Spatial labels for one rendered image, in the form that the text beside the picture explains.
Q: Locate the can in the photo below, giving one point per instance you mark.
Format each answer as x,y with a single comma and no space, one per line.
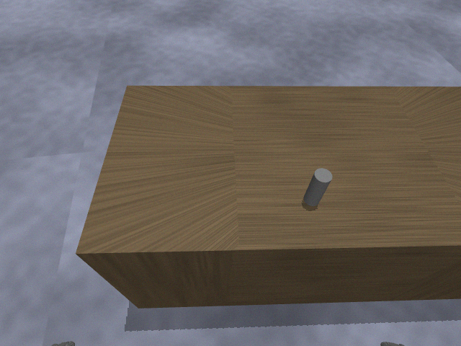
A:
318,185

